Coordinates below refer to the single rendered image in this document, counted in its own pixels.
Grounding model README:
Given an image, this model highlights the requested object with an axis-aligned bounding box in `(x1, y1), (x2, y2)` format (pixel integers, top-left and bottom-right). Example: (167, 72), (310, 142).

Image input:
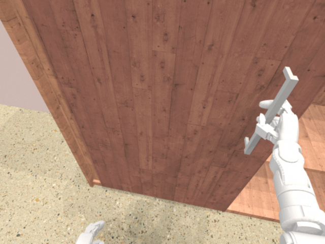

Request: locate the robot right forearm
(269, 140), (325, 236)

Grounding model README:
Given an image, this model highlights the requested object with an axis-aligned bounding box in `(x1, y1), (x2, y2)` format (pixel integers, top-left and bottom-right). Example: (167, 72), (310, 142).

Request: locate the left robot hand
(75, 221), (105, 244)

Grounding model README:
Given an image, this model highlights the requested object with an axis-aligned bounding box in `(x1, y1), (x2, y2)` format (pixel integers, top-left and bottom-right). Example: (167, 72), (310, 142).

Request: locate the handle
(244, 67), (299, 155)

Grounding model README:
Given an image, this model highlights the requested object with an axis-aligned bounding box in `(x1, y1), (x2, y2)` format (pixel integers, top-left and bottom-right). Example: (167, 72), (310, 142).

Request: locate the right robot upper arm
(280, 231), (325, 244)

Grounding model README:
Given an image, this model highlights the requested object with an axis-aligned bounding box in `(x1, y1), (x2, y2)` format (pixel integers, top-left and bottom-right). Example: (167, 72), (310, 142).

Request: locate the right robot hand
(255, 100), (299, 144)

